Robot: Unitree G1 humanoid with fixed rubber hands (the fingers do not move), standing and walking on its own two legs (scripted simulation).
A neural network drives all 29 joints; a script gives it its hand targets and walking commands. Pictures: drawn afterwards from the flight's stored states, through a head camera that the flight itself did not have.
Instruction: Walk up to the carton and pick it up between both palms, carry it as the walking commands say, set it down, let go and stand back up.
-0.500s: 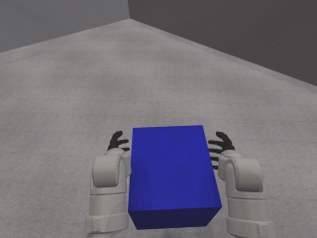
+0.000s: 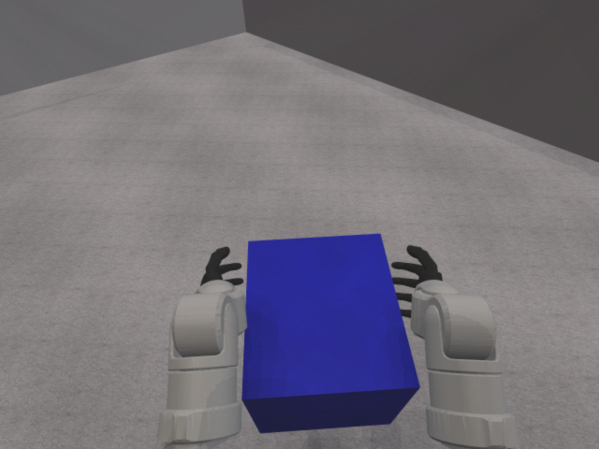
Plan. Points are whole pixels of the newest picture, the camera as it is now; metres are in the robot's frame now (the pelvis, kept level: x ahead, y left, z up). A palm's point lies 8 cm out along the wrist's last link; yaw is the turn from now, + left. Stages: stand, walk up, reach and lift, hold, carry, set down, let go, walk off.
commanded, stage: carry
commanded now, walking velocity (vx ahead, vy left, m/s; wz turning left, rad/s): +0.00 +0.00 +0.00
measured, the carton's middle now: (320, 333) +0.30 +0.01 +0.00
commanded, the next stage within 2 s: hold in 0.24 s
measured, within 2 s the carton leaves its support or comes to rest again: neither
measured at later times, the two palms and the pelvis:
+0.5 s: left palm (215, 306) +0.31 +0.15 +0.07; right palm (424, 301) +0.31 -0.13 +0.08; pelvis +0.00 +0.01 +0.01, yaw -2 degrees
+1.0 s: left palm (210, 307) +0.32 +0.16 +0.05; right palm (413, 307) +0.31 -0.12 +0.05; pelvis +0.02 +0.02 +0.01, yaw +0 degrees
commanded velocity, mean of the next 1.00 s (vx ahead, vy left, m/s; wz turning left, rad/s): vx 0.00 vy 0.00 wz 0.00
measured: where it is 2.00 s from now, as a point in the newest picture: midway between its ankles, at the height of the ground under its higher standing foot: outside the picture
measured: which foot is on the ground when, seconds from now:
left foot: down 0.00-1.00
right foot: down 0.00-1.00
